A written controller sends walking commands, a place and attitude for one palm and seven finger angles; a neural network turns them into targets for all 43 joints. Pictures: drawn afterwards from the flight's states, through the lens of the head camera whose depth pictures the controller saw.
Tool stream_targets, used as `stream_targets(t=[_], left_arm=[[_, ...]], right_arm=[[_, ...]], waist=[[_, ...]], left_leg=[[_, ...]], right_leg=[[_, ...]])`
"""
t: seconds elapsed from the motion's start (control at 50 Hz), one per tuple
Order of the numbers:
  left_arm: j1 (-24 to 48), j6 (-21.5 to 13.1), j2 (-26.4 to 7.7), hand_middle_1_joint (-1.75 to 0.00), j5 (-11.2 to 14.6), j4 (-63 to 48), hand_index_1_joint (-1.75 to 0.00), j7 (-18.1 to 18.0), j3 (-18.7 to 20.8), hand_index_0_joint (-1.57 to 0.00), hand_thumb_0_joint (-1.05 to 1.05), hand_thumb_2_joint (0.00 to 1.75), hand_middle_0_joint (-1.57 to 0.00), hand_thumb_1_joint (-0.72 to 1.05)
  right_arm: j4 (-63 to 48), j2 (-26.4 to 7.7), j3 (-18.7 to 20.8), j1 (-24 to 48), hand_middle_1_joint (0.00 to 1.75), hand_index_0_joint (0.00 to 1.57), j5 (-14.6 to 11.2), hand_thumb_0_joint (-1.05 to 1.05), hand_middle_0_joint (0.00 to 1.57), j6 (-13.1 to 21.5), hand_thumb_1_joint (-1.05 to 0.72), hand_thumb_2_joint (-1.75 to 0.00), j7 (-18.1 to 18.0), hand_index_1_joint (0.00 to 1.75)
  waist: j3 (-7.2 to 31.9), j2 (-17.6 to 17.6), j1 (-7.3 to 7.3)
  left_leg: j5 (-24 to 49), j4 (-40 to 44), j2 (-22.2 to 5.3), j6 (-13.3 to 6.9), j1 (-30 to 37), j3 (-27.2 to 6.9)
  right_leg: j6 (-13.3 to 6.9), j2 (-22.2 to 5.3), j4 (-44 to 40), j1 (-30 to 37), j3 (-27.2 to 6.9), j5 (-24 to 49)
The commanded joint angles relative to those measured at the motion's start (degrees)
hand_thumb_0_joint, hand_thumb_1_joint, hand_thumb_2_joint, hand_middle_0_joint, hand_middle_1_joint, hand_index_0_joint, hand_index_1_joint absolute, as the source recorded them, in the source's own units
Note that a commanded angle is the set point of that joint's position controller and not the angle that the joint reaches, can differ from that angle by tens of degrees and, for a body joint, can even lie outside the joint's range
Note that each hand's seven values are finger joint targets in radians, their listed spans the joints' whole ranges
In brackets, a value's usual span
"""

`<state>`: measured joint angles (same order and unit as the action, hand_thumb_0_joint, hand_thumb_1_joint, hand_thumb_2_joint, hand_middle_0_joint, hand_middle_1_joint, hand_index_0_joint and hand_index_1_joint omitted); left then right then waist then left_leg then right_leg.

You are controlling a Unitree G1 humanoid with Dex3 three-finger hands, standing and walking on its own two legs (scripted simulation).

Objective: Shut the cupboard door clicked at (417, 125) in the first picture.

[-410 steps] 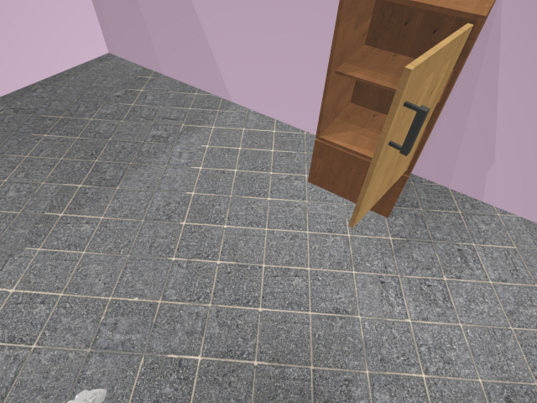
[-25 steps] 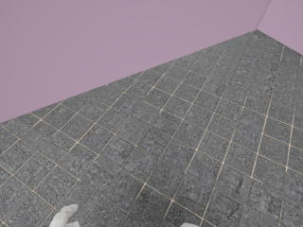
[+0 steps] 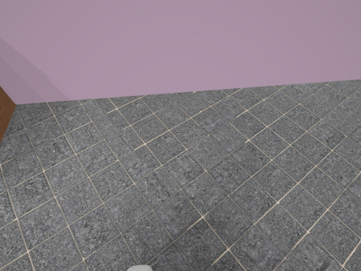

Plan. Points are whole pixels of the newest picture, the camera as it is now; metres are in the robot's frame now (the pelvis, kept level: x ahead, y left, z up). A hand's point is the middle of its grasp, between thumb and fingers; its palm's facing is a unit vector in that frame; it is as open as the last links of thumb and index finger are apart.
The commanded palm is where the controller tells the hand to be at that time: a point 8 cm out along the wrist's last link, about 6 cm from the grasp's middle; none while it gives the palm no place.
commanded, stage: walk to a spot facing it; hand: left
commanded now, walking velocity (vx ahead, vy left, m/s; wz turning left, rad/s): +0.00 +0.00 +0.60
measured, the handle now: out of the picture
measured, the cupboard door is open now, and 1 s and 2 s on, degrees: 81 81 81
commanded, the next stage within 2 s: turn to face it in 1.94 s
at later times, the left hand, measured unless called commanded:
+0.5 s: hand (78, 263) +0.14 +0.25 -0.13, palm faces +0.21 -0.95 -0.22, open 7.4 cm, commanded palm none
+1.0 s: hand out of the picture +0.06 +0.17 -0.15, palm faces +0.59 -0.78 -0.22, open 7.4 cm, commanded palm none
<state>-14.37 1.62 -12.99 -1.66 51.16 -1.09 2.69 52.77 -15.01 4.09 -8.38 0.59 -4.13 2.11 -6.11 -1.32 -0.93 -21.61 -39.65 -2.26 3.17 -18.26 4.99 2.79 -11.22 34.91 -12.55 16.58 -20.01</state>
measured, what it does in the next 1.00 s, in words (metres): walks ahead, turning left: left foot, then right foot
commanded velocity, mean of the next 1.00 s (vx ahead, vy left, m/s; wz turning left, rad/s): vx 0.32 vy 0.00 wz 0.50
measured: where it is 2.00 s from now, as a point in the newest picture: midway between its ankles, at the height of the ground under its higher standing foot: (129, 188)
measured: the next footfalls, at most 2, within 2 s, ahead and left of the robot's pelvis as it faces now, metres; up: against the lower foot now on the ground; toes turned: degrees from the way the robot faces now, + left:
left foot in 0.02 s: +0.04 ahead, +0.11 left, +0.00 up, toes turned +6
right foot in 0.60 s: +0.21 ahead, -0.10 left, +0.00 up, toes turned +15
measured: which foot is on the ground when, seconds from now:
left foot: up 0.00-0.00, down 0.02-0.60, up 0.62-1.00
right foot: down 0.00-0.02, up 0.04-0.58, down 0.60-1.00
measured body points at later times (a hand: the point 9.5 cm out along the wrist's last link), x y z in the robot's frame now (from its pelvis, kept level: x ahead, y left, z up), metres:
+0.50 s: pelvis +0.06 +0.02 +0.02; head +0.08 +0.04 +0.47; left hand +0.13 +0.30 -0.12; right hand +0.10 -0.22 -0.13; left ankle +0.00 +0.11 -0.73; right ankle +0.13 -0.13 -0.69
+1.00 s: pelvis +0.23 +0.07 +0.00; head +0.27 +0.09 +0.45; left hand +0.03 +0.21 -0.14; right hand +0.48 -0.08 -0.13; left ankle +0.26 +0.25 -0.69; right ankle +0.17 -0.11 -0.73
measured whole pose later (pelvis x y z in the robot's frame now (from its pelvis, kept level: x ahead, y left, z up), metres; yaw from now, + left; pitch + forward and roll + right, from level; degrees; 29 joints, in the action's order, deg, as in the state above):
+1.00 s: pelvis +0.23 +0.07 +0.00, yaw +33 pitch +1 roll +0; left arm -26.1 -3.5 -9.8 -1.9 61.0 -1.1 1.7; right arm 53.6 -15.1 3.9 -4.9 1.4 -0.9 3.4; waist -5.1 0.2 -3.2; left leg -9.8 -44.6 -5.1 -0.5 -33.6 5.2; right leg 4.0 -6.5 18.9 4.2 17.0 -22.2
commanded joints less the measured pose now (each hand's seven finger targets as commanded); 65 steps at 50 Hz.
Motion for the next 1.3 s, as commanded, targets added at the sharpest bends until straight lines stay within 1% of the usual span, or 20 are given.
stream_targets(t=[0.0,0.02,0.12,0.2,0.44,0.52,0.54,0.56,0.58,0.6,0.66,0.74,0.94,1.0,1.02,1.06,1.08,1.12,1.2,1.28], left_arm=[[0.9,-0.6,-6.7,-0.30,1.4,-6.3,-0.30,0.3,2.4,-0.20,0.00,0.90,-0.20,0.90],[5.2,0.1,-6.6,-0.30,0.8,-7.8,-0.30,-0.1,1.5,-0.20,0.00,0.90,-0.20,0.90],[4.5,-0.2,-7.3,-0.30,0.4,-3.5,-0.30,1.4,2.5,-0.20,0.00,0.90,-0.20,0.90],[4.5,-0.7,-7.6,-0.30,0.1,-2.7,-0.30,2.0,2.4,-0.20,0.00,0.90,-0.20,0.90],[13.9,-2.7,-5.5,-0.30,0.5,-7.4,-0.30,2.4,1.8,-0.20,0.00,0.90,-0.20,0.90],[8.2,-3.7,-4.9,-0.30,0.6,-5.9,-0.30,2.3,1.8,-0.20,0.00,0.90,-0.20,0.90],[3.8,-4.2,-5.5,-0.30,0.7,-4.4,-0.30,2.1,2.2,-0.20,0.00,0.90,-0.20,0.90],[-2.6,-5.0,-9.7,-0.30,0.4,-2.5,-0.30,1.5,3.1,-0.20,0.00,0.90,-0.20,0.90],[-8.8,-5.3,-16.5,-0.30,-0.1,-1.3,-0.30,0.6,4.6,-0.20,0.00,0.90,-0.20,0.90],[-10.3,-4.6,-15.9,-0.30,0.7,-0.7,-0.30,0.3,4.3,-0.20,0.00,0.90,-0.20,0.90],[-1.6,-5.5,-9.6,-0.30,0.5,-1.2,-0.30,0.5,2.6,-0.20,0.00,0.90,-0.20,0.90],[-4.3,-6.5,-4.6,-0.30,0.3,1.1,-0.30,0.5,0.9,-0.20,0.00,0.90,-0.20,0.90],[-12.9,-6.7,-6.3,-0.30,-0.2,6.9,-0.30,-0.3,0.5,-0.20,0.00,0.90,-0.20,0.90],[-11.8,-6.5,-9.0,-0.30,0.1,7.6,-0.30,-0.2,1.1,-0.20,0.00,0.90,-0.20,0.90],[-11.1,-6.5,-8.8,-0.30,0.5,7.4,-0.30,0.0,1.2,-0.20,0.00,0.90,-0.20,0.90],[-12.9,-6.2,-3.6,-0.30,1.7,4.3,-0.30,1.3,0.0,-0.20,0.00,0.90,-0.20,0.90],[-7.8,-5.9,-5.3,-0.30,1.8,3.4,-0.30,1.0,0.3,-0.20,0.00,0.90,-0.20,0.90],[-4.8,-5.7,-2.6,-0.30,1.2,5.0,-0.30,0.8,0.3,-0.20,0.00,0.90,-0.20,0.90],[-10.0,-3.3,-0.1,-0.30,0.1,7.8,-0.30,1.2,0.1,-0.20,0.00,0.90,-0.20,0.90],[-4.2,-2.4,-0.1,-0.30,-0.1,5.1,-0.30,1.7,0.7,-0.20,0.00,0.90,-0.20,0.90]], right_arm=[[-3.4,-15.0,3.6,-9.6,0.30,0.20,0.5,0.00,0.20,3.5,-0.90,-0.90,-0.8,0.30],[-1.7,-17.0,3.8,-13.2,0.30,0.20,0.0,0.00,0.20,3.0,-0.90,-0.90,-1.4,0.30],[-4.4,-9.6,1.3,-2.6,0.30,0.20,0.6,0.00,0.20,4.0,-0.90,-0.90,-2.5,0.30],[-3.8,-9.2,1.1,-5.2,0.30,0.20,0.3,0.00,0.20,5.1,-0.90,-0.90,-2.3,0.30],[-0.9,-9.1,1.9,-12.2,0.30,0.20,0.8,0.00,0.20,5.8,-0.90,-0.90,-2.3,0.30],[-0.6,-8.2,1.7,-9.8,0.30,0.20,0.8,0.00,0.20,5.7,-0.90,-0.90,-2.5,0.30],[-0.7,-7.4,1.5,-8.6,0.30,0.20,0.5,0.00,0.20,5.8,-0.90,-0.90,-2.5,0.30],[-1.0,-4.5,1.0,-9.4,0.30,0.20,-0.1,0.00,0.20,6.3,-0.90,-0.90,-2.2,0.30],[-2.6,-0.8,0.2,-10.0,0.30,0.20,-0.4,0.00,0.20,6.8,-0.90,-0.90,-2.0,0.30],[-3.5,-4.8,1.2,-6.1,0.30,0.20,0.5,0.00,0.20,6.7,-0.90,-0.90,-1.8,0.30],[-1.4,-3.5,1.6,-5.4,0.30,0.20,1.1,0.00,0.20,5.6,-0.90,-0.90,-0.2,0.30],[0.1,-0.3,0.9,-6.2,0.30,0.20,0.9,0.00,0.20,4.2,-0.90,-0.90,0.7,0.30],[-4.3,2.0,-1.6,8.6,0.30,0.20,0.7,0.00,0.20,5.0,-0.90,-0.90,1.9,0.30],[-1.3,-0.9,-0.8,-2.7,0.30,0.20,1.0,0.00,0.20,6.2,-0.90,-0.90,0.6,0.30],[1.3,-4.5,0.1,-11.9,0.30,0.20,1.4,0.00,0.20,6.4,-0.90,-0.90,0.0,0.30],[3.6,-16.1,2.8,-22.2,0.30,0.20,0.7,0.00,0.20,6.9,-0.90,-0.90,-1.8,0.30],[3.6,-15.2,2.8,-20.5,0.30,0.20,-0.4,0.00,0.20,6.4,-0.90,-0.90,-2.3,0.30],[1.9,-9.5,1.3,-10.9,0.30,0.20,0.0,0.00,0.20,7.8,-0.90,-0.90,-3.0,0.30],[2.4,-3.3,-0.7,-6.0,0.30,0.20,0.2,0.00,0.20,8.8,-0.90,-0.90,-2.7,0.30],[2.9,-1.6,0.3,-7.3,0.30,0.20,0.2,0.00,0.20,8.9,-0.90,-0.90,-2.6,0.30]], waist=[[14.3,19.1,5.91],[15.0,17.2,7.23],[7.4,11.4,2.53],[5.3,8.6,2.65],[4.6,9.2,4.83],[6.7,9.5,1.54],[8.1,6.9,-0.98],[12.2,-1.5,-3.56],[16.8,-18.5,-5.82],[12.5,-11.3,-6.19],[1.6,-8.5,-1.23],[-0.4,-8.0,0.89],[-1.6,-6.6,-1.81],[7.3,-6.0,3.69],[13.8,-2.4,8.21],[27.2,18.0,10.31],[22.8,7.3,9.41],[12.3,4.3,5.44],[6.0,6.6,-0.42],[0.2,7.6,-0.24]], left_leg=[[41.5,18.0,-18.9,-10.3,24.4,-26.0],[52.4,17.0,-23.2,-15.8,22.4,-27.7],[14.1,22.7,-11.1,-11.2,11.2,-19.1],[2.5,27.0,-9.6,-11.8,9.9,-21.7],[2.9,25.6,-8.9,-14.8,13.1,-30.7],[13.1,18.2,-5.8,-12.6,5.9,-28.2],[13.2,12.5,-3.1,-10.6,0.3,-25.4],[6.3,3.4,0.3,-7.8,-11.4,-21.4],[-10.9,-14.3,6.8,-3.9,-23.3,-10.1],[-12.0,-23.1,3.2,-4.0,-24.9,-10.3],[0.7,-30.1,-2.3,-3.6,-22.6,-8.5],[9.3,-29.1,-2.3,-2.1,-22.0,-5.6],[12.0,-1.8,-1.4,-4.1,-15.2,2.2],[8.5,4.8,3.5,-7.0,2.5,4.8],[12.4,9.6,2.5,-8.1,17.0,2.6],[31.2,15.7,-22.1,-17.6,42.7,-34.2],[32.2,18.0,-22.8,-18.0,38.0,-30.9],[33.1,18.8,-18.9,-15.5,22.9,-21.7],[26.1,25.1,-12.3,-12.5,5.2,-9.9],[14.4,30.6,-11.3,-13.9,2.2,-10.0]], right_leg=[[2.9,1.7,22.0,-20.2,-3.9,-12.3],[2.8,3.2,29.2,-22.4,-11.0,-20.5],[2.4,3.3,32.8,-21.6,-15.2,-2.3],[2.9,4.1,29.3,-22.2,-15.6,2.1],[3.1,7.0,8.1,-20.3,-15.6,-0.1],[2.3,10.7,-3.4,-4.0,-12.9,2.6],[1.9,9.9,-10.7,6.2,-13.3,6.6],[-0.2,1.4,-15.4,22.9,-21.6,4.6],[-6.0,-17.0,-20.1,33.0,-41.9,-2.6],[-8.7,-20.0,-23.6,24.5,-45.0,-8.0],[-6.5,-13.8,-27.0,6.4,-33.9,-14.9],[-4.1,-7.0,-24.4,6.2,-14.3,11.0],[-5.9,-7.6,-20.9,13.1,-4.6,34.4],[-5.1,-8.2,-3.6,14.2,-1.7,51.8],[-3.4,-6.7,10.3,8.5,-0.7,45.8],[0.1,7.3,41.3,-21.3,-8.1,-13.4],[-1.2,4.7,45.2,-23.6,-13.3,-10.4],[-0.8,1.5,45.1,-24.9,-15.0,-3.7],[0.2,0.5,34.0,-14.8,-14.4,1.5],[1.1,0.1,24.1,-18.5,-13.9,8.2]])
